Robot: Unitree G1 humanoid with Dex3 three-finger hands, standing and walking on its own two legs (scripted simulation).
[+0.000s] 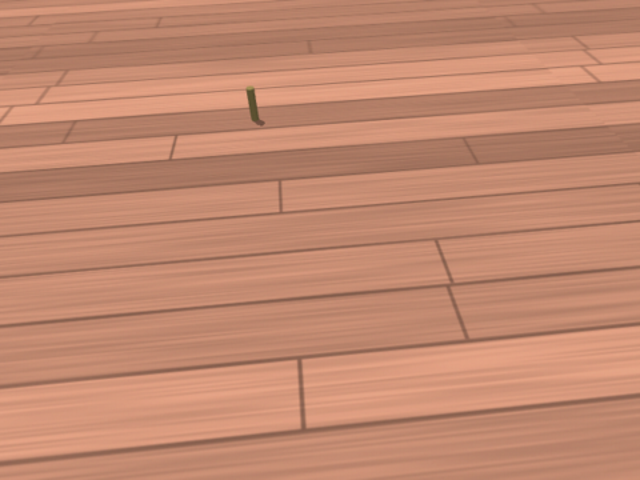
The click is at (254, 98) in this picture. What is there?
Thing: slim round
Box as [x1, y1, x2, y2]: [246, 86, 258, 120]
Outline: 248,86 246,87 251,118 252,120 257,120 258,116 253,87
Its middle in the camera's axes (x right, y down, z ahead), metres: -0.38 -0.78 +2.22
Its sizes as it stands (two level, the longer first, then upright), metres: 0.044 0.044 0.194
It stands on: the floor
